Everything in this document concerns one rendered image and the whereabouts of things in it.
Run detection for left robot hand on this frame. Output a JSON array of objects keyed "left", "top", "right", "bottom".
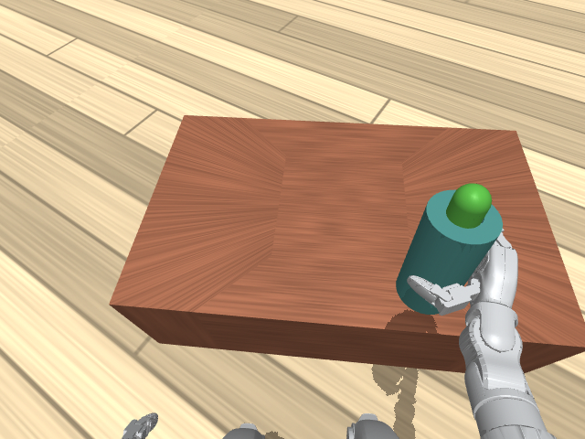
[{"left": 122, "top": 412, "right": 158, "bottom": 439}]

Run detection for right robot arm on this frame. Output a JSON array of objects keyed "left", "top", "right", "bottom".
[{"left": 459, "top": 301, "right": 557, "bottom": 439}]

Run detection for bottle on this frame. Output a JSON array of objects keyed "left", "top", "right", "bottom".
[{"left": 396, "top": 183, "right": 503, "bottom": 315}]

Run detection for right robot hand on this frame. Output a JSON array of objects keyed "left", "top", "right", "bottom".
[{"left": 407, "top": 229, "right": 518, "bottom": 316}]

